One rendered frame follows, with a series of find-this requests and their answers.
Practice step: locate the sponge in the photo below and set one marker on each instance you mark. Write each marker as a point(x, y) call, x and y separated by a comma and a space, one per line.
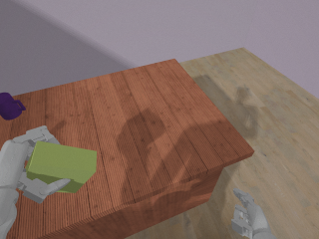
point(51, 162)

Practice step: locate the left robot hand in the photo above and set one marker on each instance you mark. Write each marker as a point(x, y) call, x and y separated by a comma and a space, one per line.
point(13, 155)

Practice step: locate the robot left forearm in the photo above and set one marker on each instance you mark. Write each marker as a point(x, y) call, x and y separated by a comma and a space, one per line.
point(8, 210)

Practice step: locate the right robot hand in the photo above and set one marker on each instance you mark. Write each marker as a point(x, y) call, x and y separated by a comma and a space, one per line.
point(254, 220)

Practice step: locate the table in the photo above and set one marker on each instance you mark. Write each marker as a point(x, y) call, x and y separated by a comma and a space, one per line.
point(161, 146)

